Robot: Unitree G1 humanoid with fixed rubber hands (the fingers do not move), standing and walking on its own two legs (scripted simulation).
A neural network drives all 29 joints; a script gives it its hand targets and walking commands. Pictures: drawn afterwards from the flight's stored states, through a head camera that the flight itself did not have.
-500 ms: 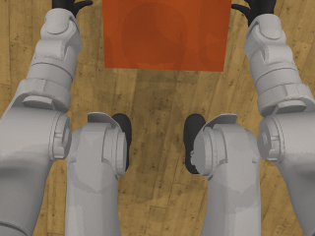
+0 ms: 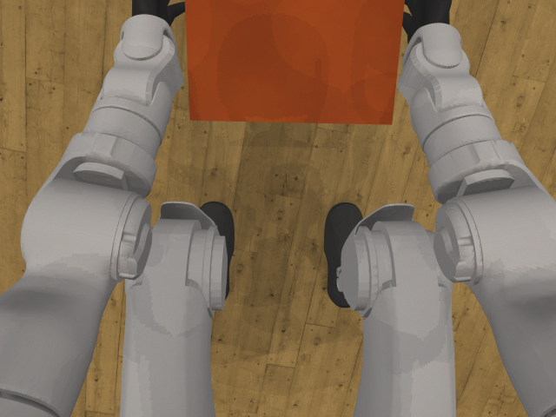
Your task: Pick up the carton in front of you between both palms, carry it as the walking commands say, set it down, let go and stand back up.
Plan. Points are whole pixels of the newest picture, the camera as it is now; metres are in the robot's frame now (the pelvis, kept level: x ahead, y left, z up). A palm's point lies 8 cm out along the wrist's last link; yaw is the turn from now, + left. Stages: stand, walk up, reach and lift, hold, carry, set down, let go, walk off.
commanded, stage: reach and lift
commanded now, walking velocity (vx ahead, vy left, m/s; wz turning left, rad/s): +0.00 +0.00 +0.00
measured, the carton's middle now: (288, 44) +0.51 +0.00 -0.25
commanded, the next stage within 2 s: none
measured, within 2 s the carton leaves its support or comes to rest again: leaves its support in 0.20 s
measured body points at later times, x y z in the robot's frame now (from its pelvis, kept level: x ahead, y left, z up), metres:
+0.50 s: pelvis +0.00 +0.00 +0.02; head +0.28 +0.00 +0.38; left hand +0.51 +0.15 -0.06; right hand +0.51 -0.15 -0.07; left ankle +0.12 +0.13 -0.34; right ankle +0.12 -0.13 -0.34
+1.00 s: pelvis +0.03 +0.00 +0.16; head +0.24 +0.00 +0.55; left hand +0.48 +0.15 +0.09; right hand +0.48 -0.15 +0.09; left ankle +0.12 +0.13 -0.34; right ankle +0.12 -0.13 -0.34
